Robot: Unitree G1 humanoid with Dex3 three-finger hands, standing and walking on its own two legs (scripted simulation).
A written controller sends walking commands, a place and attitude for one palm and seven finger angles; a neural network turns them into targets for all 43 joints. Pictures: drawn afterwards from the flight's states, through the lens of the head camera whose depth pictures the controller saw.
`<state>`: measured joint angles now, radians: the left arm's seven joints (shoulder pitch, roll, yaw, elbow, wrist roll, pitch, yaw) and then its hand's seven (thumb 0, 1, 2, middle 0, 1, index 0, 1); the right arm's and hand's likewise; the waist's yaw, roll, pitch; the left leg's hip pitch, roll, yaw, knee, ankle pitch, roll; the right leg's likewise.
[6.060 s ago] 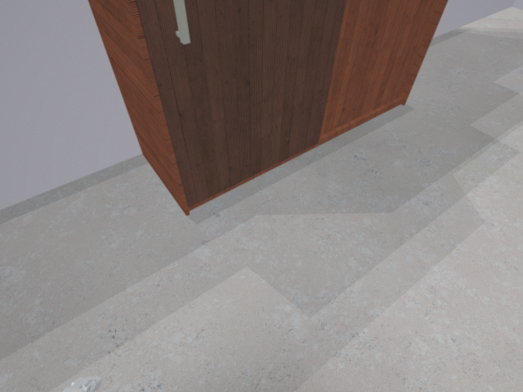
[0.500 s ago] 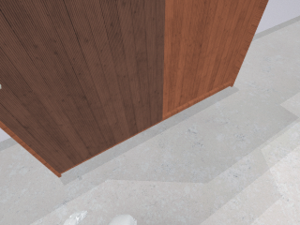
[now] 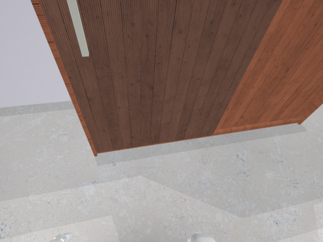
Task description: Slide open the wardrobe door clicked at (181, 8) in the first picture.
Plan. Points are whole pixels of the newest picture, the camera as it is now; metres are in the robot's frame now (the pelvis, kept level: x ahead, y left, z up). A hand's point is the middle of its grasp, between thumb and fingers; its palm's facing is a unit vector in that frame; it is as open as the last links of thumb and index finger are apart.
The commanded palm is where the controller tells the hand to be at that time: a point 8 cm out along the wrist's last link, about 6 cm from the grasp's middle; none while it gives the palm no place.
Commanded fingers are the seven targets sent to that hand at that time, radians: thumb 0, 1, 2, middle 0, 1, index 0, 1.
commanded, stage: turn to face it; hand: left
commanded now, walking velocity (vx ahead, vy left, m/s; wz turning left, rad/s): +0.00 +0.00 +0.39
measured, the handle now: (78, 21) +0.69 +0.32 +0.16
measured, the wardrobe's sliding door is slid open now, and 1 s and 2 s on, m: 0.00 0.00 0.00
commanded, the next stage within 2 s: take the last steps up to it in 0.36 s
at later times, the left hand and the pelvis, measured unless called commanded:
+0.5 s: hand out of the picture +0.01 +0.15 -0.15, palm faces +0.22 -0.94 -0.27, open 7.3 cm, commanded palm none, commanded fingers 0.00 0.90 0.90 -0.20 -0.30 -0.20 -0.30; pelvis -0.02 -0.05 +0.00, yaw +12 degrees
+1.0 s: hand out of the picture +0.00 +0.21 -0.18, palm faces +0.31 -0.93 -0.17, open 7.3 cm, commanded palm none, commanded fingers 0.00 0.90 0.90 -0.20 -0.30 -0.20 -0.30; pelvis +0.03 +0.03 +0.00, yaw +15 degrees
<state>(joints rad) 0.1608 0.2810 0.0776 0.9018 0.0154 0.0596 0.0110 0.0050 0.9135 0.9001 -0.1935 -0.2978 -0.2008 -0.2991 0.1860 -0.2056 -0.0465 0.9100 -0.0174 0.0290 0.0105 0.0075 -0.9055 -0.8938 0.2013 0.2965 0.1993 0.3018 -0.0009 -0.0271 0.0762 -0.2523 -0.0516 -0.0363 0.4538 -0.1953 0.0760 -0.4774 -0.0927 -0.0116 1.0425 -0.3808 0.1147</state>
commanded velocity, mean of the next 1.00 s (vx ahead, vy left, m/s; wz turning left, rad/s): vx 0.17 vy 0.00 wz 0.14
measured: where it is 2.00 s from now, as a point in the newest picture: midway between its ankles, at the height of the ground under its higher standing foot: (148, 231)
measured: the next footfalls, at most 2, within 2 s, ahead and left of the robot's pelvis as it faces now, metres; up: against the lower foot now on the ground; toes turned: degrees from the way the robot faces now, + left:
right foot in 0.30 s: +0.03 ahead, -0.16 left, +0.00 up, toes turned +7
left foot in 0.72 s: -0.04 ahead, +0.11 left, +0.00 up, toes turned +20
